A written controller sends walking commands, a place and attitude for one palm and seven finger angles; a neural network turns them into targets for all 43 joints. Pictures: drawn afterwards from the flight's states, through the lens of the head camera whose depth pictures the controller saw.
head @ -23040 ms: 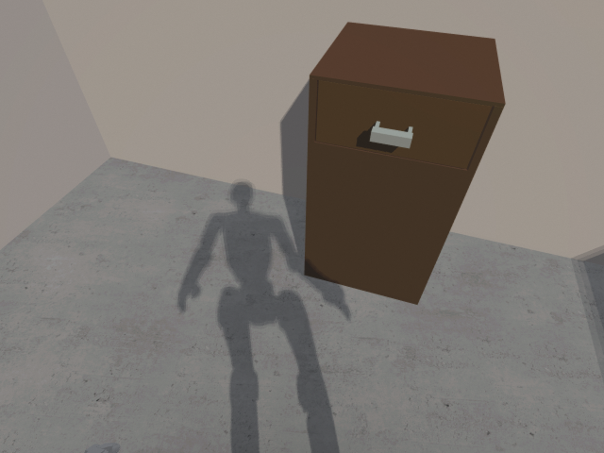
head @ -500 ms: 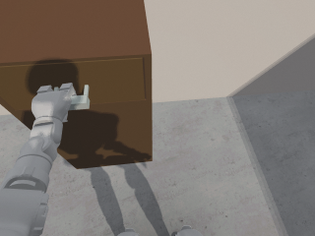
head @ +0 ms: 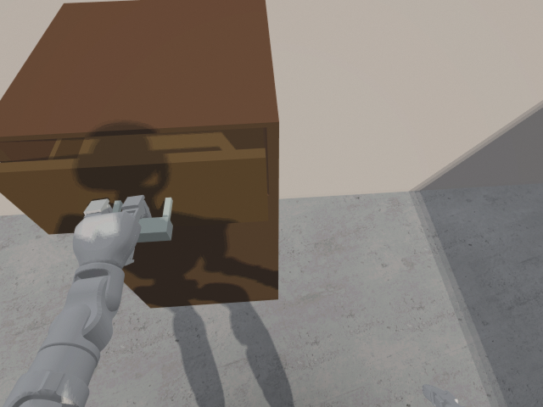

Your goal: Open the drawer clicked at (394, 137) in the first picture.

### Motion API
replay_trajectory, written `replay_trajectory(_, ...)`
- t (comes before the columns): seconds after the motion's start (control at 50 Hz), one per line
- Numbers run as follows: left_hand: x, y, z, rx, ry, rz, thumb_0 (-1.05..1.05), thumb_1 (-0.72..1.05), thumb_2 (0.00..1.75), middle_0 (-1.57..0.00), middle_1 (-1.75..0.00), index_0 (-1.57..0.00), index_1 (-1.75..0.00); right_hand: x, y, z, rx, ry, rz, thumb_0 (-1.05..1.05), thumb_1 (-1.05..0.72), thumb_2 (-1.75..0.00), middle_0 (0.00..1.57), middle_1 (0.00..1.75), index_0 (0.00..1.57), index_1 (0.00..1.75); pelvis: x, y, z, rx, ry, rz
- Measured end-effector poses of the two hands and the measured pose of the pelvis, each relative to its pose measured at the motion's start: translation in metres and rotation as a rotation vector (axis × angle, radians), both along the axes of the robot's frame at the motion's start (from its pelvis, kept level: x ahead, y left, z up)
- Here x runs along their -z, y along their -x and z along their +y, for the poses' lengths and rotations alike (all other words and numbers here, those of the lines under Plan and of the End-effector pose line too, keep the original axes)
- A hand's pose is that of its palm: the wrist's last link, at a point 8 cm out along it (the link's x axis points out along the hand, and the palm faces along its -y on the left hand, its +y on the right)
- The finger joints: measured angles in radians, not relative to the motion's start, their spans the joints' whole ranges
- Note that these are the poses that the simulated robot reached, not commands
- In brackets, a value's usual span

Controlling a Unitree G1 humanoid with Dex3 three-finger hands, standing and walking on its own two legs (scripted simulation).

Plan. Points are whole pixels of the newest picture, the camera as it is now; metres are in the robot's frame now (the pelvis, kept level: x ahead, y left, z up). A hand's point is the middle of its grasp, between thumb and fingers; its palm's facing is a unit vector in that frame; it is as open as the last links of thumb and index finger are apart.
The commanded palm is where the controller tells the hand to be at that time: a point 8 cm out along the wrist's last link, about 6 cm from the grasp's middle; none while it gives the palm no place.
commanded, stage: pull the drawer open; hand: left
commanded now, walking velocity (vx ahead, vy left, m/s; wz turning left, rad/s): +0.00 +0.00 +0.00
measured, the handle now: (140, 217) +0.40 +0.24 +0.01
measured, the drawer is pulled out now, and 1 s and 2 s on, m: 0.06 0.18 0.30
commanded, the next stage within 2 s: none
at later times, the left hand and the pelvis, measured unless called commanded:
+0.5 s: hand (117, 290) +0.28 +0.25 -0.01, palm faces -0.03 -0.07 -1.00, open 5.9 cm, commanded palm +0.25 +0.23 +0.05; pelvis +0.00 -0.01 +0.00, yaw +0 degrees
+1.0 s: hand (110, 326) +0.23 +0.24 -0.01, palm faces -0.02 -0.07 -1.00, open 5.9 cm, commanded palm +0.20 +0.23 +0.05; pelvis -0.01 -0.02 +0.00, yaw +0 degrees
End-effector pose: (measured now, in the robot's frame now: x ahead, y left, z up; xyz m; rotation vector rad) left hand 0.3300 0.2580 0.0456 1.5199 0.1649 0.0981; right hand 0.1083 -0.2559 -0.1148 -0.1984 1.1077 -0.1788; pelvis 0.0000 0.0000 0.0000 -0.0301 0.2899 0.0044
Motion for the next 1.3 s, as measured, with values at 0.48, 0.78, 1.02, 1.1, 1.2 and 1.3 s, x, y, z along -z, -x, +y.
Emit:
replay_trajectory(0.48, 0.000, 0.062, -0.008, -0.051, 0.015, -0.003, 0.02, 0.67, 0.77, -0.32, -1.35, -0.39, -1.35, -0.009, -0.032, -0.003, -0.066, -0.001, -0.110, 0.01, -0.90, -0.90, 0.20, 0.30, 0.20, 0.30, -0.002, 0.003, -0.013, 0.000, -0.015, -0.051)
replay_trajectory(0.78, 0.001, 0.096, -0.012, -0.062, 0.013, -0.015, 0.02, 0.67, 0.77, -0.31, -1.35, -0.39, -1.35, -0.013, -0.037, -0.002, -0.084, -0.005, -0.163, 0.01, -0.90, -0.90, 0.20, 0.30, 0.20, 0.30, -0.001, 0.011, -0.016, 0.003, -0.023, -0.077)
replay_trajectory(1.02, 0.001, 0.118, -0.015, -0.073, 0.024, -0.011, 0.03, 0.68, 0.76, -0.30, -1.35, -0.39, -1.35, -0.019, -0.048, 0.003, -0.105, -0.016, -0.219, 0.01, -0.90, -0.90, 0.20, 0.30, 0.20, 0.30, -0.001, 0.012, -0.016, 0.007, -0.025, -0.091)
replay_trajectory(1.1, 0.000, 0.130, -0.016, -0.073, 0.032, -0.010, 0.03, 0.68, 0.75, -0.30, -1.35, -0.40, -1.35, -0.021, -0.053, 0.004, -0.114, -0.020, -0.231, 0.01, -0.90, -0.90, 0.20, 0.30, 0.20, 0.30, 0.000, 0.011, -0.017, 0.012, -0.025, -0.093)
replay_trajectory(1.2, 0.000, 0.147, -0.018, -0.074, 0.035, -0.009, 0.03, 0.68, 0.75, -0.30, -1.35, -0.40, -1.35, -0.023, -0.059, 0.007, -0.134, -0.024, -0.245, 0.01, -0.90, -0.90, 0.20, 0.30, 0.20, 0.30, 0.001, 0.010, -0.016, 0.010, -0.024, -0.096)
replay_trajectory(1.3, 0.000, 0.162, -0.019, -0.075, 0.034, -0.010, 0.03, 0.68, 0.75, -0.30, -1.35, -0.41, -1.35, -0.022, -0.067, 0.011, -0.158, -0.032, -0.257, 0.01, -0.90, -0.90, 0.20, 0.30, 0.20, 0.30, 0.003, 0.010, -0.016, 0.010, -0.025, -0.096)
